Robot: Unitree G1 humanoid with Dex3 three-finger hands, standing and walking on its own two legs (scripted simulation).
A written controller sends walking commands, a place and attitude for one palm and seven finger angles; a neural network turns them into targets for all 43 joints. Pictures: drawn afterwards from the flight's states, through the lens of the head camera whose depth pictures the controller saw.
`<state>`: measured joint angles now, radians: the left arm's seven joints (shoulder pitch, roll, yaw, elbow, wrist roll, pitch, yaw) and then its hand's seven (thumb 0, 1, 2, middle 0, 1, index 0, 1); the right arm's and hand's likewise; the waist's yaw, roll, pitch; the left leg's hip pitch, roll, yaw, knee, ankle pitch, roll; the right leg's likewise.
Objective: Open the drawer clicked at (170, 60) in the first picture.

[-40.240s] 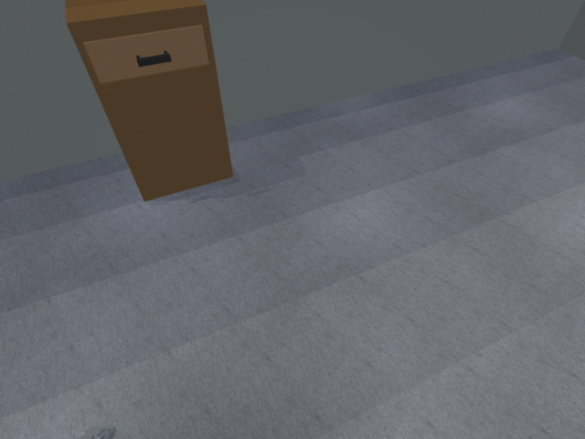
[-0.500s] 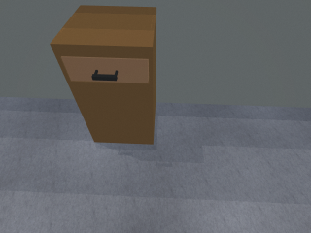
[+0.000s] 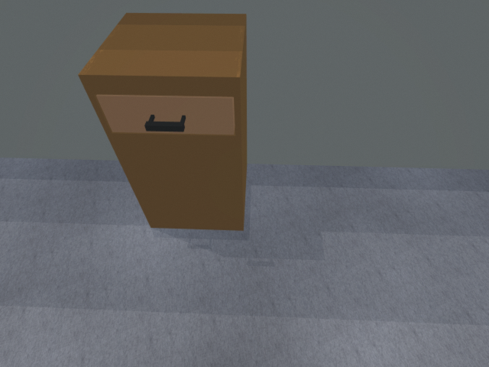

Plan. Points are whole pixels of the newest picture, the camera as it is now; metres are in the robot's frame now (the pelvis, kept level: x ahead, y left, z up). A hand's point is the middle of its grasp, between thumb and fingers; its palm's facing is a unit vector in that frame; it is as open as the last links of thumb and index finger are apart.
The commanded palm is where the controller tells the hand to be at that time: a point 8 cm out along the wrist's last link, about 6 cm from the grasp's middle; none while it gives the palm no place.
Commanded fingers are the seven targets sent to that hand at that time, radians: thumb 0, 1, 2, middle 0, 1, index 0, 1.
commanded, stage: take the last steps up to it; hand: left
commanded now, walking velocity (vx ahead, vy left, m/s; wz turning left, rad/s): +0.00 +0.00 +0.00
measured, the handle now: (166, 122) +0.78 +0.29 -0.10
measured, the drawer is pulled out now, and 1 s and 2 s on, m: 0.00 0.00 0.00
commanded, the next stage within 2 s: come to a stop and stand still in 0.64 s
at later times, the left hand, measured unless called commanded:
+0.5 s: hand out of the picture -0.02 +0.22 -0.18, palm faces +0.13 -0.97 -0.20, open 7.4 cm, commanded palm none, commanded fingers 0.00 0.90 0.90 -0.20 -0.30 -0.20 -0.30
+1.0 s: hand (136, 277) +0.33 +0.27 -0.18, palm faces +0.09 -0.97 -0.22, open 7.3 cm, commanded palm none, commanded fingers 0.00 0.90 0.90 -0.20 -0.30 -0.20 -0.30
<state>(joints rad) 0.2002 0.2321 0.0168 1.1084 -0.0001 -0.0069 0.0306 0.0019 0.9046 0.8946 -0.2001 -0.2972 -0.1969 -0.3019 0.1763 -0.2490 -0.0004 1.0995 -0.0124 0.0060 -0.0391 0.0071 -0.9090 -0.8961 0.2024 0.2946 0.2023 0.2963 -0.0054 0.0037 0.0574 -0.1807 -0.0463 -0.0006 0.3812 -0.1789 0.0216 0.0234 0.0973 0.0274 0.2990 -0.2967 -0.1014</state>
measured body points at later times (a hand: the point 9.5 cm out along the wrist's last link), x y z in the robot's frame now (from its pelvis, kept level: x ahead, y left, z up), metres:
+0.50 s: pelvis +0.12 +0.06 -0.03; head +0.17 +0.06 +0.42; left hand -0.02 +0.27 -0.16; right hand +0.18 -0.18 -0.18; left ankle +0.20 +0.21 -0.74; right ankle -0.08 -0.05 -0.73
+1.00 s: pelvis +0.29 +0.08 -0.01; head +0.34 +0.09 +0.44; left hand +0.32 +0.33 -0.17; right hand +0.34 -0.15 -0.16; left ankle +0.24 +0.21 -0.74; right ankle +0.25 -0.03 -0.73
